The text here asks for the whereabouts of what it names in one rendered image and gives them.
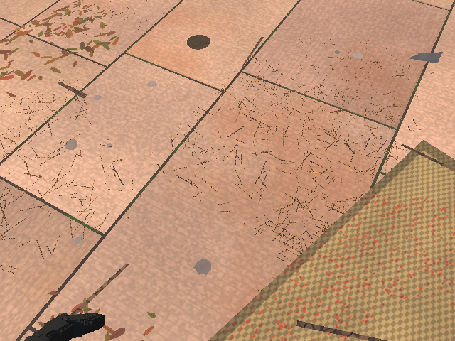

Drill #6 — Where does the left robot hand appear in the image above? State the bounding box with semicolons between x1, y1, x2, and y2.
24;313;105;341

